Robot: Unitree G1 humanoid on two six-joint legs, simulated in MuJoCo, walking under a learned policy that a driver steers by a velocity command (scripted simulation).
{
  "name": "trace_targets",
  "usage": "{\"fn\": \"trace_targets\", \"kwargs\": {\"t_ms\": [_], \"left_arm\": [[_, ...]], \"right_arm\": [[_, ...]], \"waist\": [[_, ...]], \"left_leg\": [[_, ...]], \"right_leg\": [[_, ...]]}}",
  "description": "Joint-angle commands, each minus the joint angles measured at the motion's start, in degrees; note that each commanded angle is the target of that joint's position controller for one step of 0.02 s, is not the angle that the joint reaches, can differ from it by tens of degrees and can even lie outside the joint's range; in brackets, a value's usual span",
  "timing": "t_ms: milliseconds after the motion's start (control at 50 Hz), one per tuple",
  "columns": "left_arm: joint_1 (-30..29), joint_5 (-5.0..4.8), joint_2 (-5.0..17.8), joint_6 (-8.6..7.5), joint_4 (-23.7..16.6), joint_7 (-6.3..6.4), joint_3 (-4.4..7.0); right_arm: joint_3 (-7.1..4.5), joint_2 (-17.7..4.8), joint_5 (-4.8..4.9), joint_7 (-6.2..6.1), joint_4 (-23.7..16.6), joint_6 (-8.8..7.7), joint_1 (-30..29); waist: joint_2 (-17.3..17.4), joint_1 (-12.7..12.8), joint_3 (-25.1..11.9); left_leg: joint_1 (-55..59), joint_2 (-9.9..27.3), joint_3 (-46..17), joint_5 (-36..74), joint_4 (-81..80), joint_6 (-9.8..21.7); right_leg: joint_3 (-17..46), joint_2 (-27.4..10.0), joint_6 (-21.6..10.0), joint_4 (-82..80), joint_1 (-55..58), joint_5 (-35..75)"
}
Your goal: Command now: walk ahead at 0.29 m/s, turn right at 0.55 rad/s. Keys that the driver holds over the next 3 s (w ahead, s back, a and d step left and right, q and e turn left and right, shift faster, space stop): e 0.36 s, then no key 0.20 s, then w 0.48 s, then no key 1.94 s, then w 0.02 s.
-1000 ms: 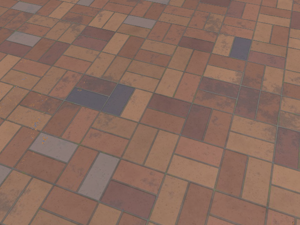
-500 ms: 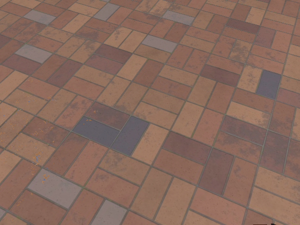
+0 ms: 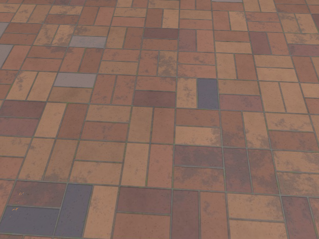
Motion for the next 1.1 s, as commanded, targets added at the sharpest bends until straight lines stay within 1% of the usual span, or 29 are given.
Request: {"fn": "trace_targets", "kwargs": {"t_ms": [20,40,60,80,100,120,140,160,200,240,380,480,560,580,620,640,660,680,700,720,740,780,900,960,1000,1040,1060,1080,1100], "left_arm": [[17.41,0.78,6.53,-1.77,2.23,1.35,2.59],[20.23,0.91,12.43,-2.34,2.82,2.15,4.16],[18.33,-0.49,19.36,-1.48,0.91,2.30,5.85],[19.59,-2.47,18.00,-0.36,-0.01,2.83,5.80],[14.97,-2.70,14.66,0.08,-0.49,3.39,4.99],[11.48,-2.92,10.77,0.32,-0.79,3.61,3.95],[10.02,-3.29,8.80,0.42,-0.91,3.92,3.37],[8.92,-3.05,7.80,0.44,-1.26,4.01,2.96],[9.86,-2.20,9.52,-0.20,-1.44,3.52,3.26],[10.61,-1.92,11.33,-0.37,-1.81,3.28,3.81],[13.96,-1.84,12.20,1.35,-2.98,3.81,4.19],[15.07,-1.13,11.15,1.58,-2.93,3.89,3.65],[13.75,-0.75,11.19,2.09,-2.80,3.77,3.16],[14.18,-0.89,11.23,2.24,-2.38,3.79,3.10],[12.87,-1.57,10.41,2.80,-2.02,4.04,2.66],[12.72,-1.78,7.32,2.55,-2.52,4.18,1.66],[12.79,-2.43,3.67,1.86,-3.68,4.02,0.53],[9.90,-1.16,7.74,1.22,-4.19,4.07,1.36],[9.15,-0.14,10.21,0.60,-4.39,3.75,2.11],[10.53,-0.36,10.20,0.13,-3.28,3.01,2.25],[11.62,-0.27,10.18,-0.06,-2.35,2.38,2.29],[10.67,0.30,9.28,-0.31,-1.65,1.34,2.12],[0.07,-0.45,5.69,-0.70,-4.35,0.54,0.74],[-3.47,-0.68,5.15,-0.97,-5.60,0.44,0.29],[-3.68,-0.82,5.57,-1.17,-5.93,0.64,0.27],[-0.76,-0.98,6.32,-1.46,-5.40,1.10,0.55],[3.75,-0.88,6.23,-1.77,-3.81,1.56,0.78],[11.06,-0.28,7.43,-2.43,-1.03,2.33,1.44],[19.91,0.87,10.71,-3.16,0.55,3.20,2.29]], "right_arm": [[-2.65,-11.45,0.82,-0.39,-3.32,0.88,-1.62],[-2.12,-8.67,0.87,-0.09,-5.22,0.79,-0.26],[-1.68,-5.54,1.80,0.14,-8.21,1.17,4.60],[-1.79,-7.96,0.51,0.19,-8.40,1.41,0.54],[-1.42,-6.73,0.89,0.23,-9.43,1.23,-3.22],[-1.51,-6.92,0.42,0.11,-9.21,1.21,-4.70],[-1.79,-7.55,-0.71,0.11,-9.71,1.94,-5.54],[-1.85,-7.38,-1.39,0.20,-9.51,3.10,-4.01],[-1.69,-6.32,-1.25,0.33,-9.85,4.74,-3.03],[-1.61,-6.17,-0.97,0.30,-10.63,5.43,-4.09],[-1.97,-8.33,-0.66,-0.13,-14.32,6.80,-13.12],[-1.46,-7.90,0.00,-0.38,-14.86,6.49,-14.17],[-1.09,-7.92,0.88,-0.58,-14.85,6.11,-12.54],[-0.94,-7.84,0.77,-0.49,-14.58,5.84,-11.09],[-0.33,-6.21,0.00,-0.22,-13.40,4.85,-7.37],[-0.29,-7.21,-0.77,-0.42,-13.11,4.12,-6.98],[-0.84,-11.50,-1.51,-0.70,-13.38,3.68,-5.03],[-2.36,-16.38,-1.97,-0.07,-12.12,3.57,-3.77],[-2.24,-14.33,-1.45,0.35,-11.13,3.32,-3.77],[-1.63,-11.67,-0.47,0.70,-11.19,2.91,-6.24],[-1.53,-10.89,-0.02,0.93,-11.35,2.58,-7.52],[-1.38,-9.84,0.27,1.13,-10.36,1.69,-5.73],[-1.91,-9.74,0.15,1.61,-6.18,0.48,2.09],[-2.08,-10.37,-0.13,1.71,-4.80,0.26,4.29],[-2.26,-10.99,-0.23,1.80,-4.35,0.17,4.45],[-2.48,-11.75,-0.13,1.84,-4.16,0.26,3.22],[-2.37,-11.62,0.10,1.80,-4.01,0.40,2.04],[-1.97,-10.50,0.47,1.80,-3.65,0.50,2.14],[-1.20,-8.71,0.92,1.74,-5.06,0.38,1.18]], "waist": [[4.83,9.44,-9.65],[-2.42,9.03,-14.33],[-11.09,5.23,-22.47],[-0.84,7.31,-24.14],[-0.61,6.28,-16.14],[2.13,4.23,-9.43],[1.66,2.81,-6.73],[1.11,1.42,-6.82],[1.10,0.60,-8.99],[0.20,0.74,-10.12],[-3.46,4.07,-8.13],[-4.55,5.08,-7.33],[-5.05,4.56,-7.21],[-4.79,4.18,-8.25],[-3.23,1.30,-6.47],[1.44,1.41,-4.84],[12.03,1.06,-5.80],[12.55,-0.32,0.42],[8.21,1.12,3.38],[7.33,2.93,3.89],[8.31,3.56,2.95],[8.58,2.55,0.94],[8.20,-1.52,0.80],[8.62,-2.42,1.48],[8.87,-1.90,1.19],[8.88,0.37,0.50],[7.73,3.02,-0.41],[4.47,6.02,-4.46],[0.22,9.76,-11.41]], "left_leg": [[-5.30,12.01,-3.06,57.78,28.12,3.26],[-19.06,7.72,-3.49,22.44,45.02,1.01],[-37.10,-3.61,-10.04,-14.16,65.29,-2.07],[-39.25,-0.27,-19.38,-9.10,65.22,-2.04],[-40.99,1.68,-19.86,-4.22,63.00,-1.90],[-40.08,3.48,-20.07,-1.12,57.12,-1.93],[-38.26,4.30,-20.47,0.22,52.84,-2.20],[-35.21,4.25,-20.46,1.12,50.42,-2.53],[-32.90,3.11,-19.97,2.39,47.40,-2.99],[-33.46,2.77,-20.13,4.24,44.61,-3.24],[-39.78,2.13,-22.70,6.94,35.84,-3.97],[-35.23,0.71,-22.33,4.01,28.80,-2.39],[-26.96,-1.56,-20.93,0.08,20.64,-0.53],[-23.99,-2.23,-20.29,-0.35,17.07,0.07],[-13.79,-3.26,-18.63,4.82,1.95,1.75],[-8.68,1.52,-24.63,2.49,-4.39,3.16],[-2.90,14.00,-41.22,-8.53,-10.84,7.41],[-8.83,20.10,-52.48,-13.33,-15.61,12.10],[-11.48,19.46,-51.21,-13.75,-14.95,13.57],[-11.18,16.00,-46.41,-11.82,-14.98,12.05],[-9.37,13.09,-41.92,-7.99,-15.08,10.33],[-6.51,10.37,-36.51,1.12,-14.71,10.24],[-3.01,9.46,-30.71,13.37,-14.17,11.31],[-4.32,10.10,-29.16,19.30,-12.45,11.41],[-5.38,10.97,-28.67,24.47,-10.47,11.16],[-7.55,12.00,-28.43,29.57,-7.82,10.20],[-9.03,11.00,-26.91,37.84,-3.18,8.90],[-11.08,7.79,-23.44,44.37,6.64,7.04],[-18.38,4.98,-20.69,34.62,19.74,4.85]], "right_leg": [[-0.36,5.51,-4.02,-9.14,19.66,4.53],[12.01,-5.93,-6.79,-6.98,33.23,25.80],[38.60,-22.62,-19.63,-6.43,47.54,56.37],[34.83,-21.27,-19.81,-9.38,44.27,53.47],[29.27,-19.22,-18.12,-11.55,36.58,45.48],[25.32,-15.17,-14.46,-14.29,28.55,39.46],[22.89,-12.05,-12.07,-15.54,23.73,36.77],[20.74,-10.07,-10.81,-16.35,20.22,35.51],[19.91,-8.53,-9.76,-16.20,18.42,37.33],[20.32,-7.63,-8.82,-16.54,17.96,33.99],[28.49,-7.03,-6.21,-19.04,21.41,7.94],[29.75,-7.59,-6.46,-17.68,22.42,10.02],[30.82,-7.75,-6.34,-15.21,21.15,16.27],[31.53,-7.31,-6.13,-15.31,20.98,10.02],[32.15,-4.00,-4.01,-14.79,14.59,-10.56],[30.42,-0.71,-1.37,-11.84,8.41,-21.19],[20.90,6.12,1.67,0.71,-0.14,-27.31],[14.78,10.42,2.22,8.71,-6.87,-24.94],[17.05,6.43,2.42,13.38,-6.88,-20.71],[16.49,5.11,3.25,14.74,-6.73,-16.89],[14.97,4.29,4.34,15.51,-6.63,-14.25],[11.28,2.71,5.87,17.78,-7.19,-10.44],[5.75,-0.67,8.40,8.27,-8.31,-5.95],[4.15,-0.39,7.46,1.94,-4.55,-6.09],[3.24,0.23,6.06,-0.86,-0.41,-7.14],[2.82,1.24,4.19,-3.88,6.73,-7.22],[2.57,2.61,3.27,-7.76,13.62,-4.63],[3.17,3.22,2.11,-11.36,24.03,-2.19],[12.76,-6.19,-0.15,-12.95,36.53,-4.01]]}}
Next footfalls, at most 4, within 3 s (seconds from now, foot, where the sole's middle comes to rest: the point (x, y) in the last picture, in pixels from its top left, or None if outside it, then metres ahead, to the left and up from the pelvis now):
0.04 right None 0.17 -0.07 -0.76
0.64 left None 0.20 0.11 -0.76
1.08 right None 0.35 -0.17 -0.76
1.52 left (167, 233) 0.47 -0.02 -0.76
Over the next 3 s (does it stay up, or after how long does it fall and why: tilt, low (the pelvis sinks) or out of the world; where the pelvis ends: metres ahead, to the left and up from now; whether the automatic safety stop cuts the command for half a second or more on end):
stays up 0.38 -0.11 0.02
